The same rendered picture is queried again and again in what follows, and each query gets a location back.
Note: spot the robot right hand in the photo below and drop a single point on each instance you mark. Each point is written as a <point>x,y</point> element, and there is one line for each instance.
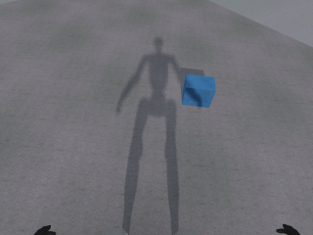
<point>287,230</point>

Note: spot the robot left hand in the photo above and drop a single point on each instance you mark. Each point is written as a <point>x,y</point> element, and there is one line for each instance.
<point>45,231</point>

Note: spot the carton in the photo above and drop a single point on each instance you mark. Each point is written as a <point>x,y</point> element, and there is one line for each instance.
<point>198,90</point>

